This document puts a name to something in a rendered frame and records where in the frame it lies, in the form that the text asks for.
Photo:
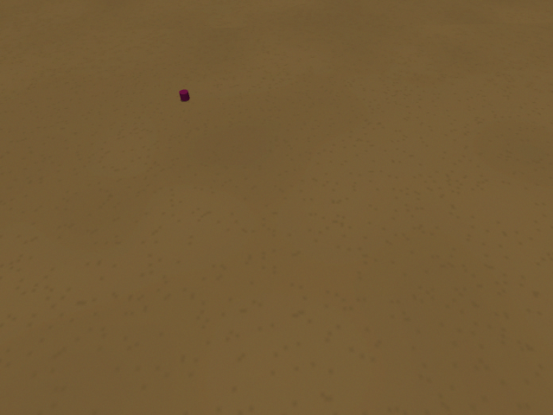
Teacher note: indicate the tin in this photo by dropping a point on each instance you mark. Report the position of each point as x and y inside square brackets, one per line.
[184, 95]

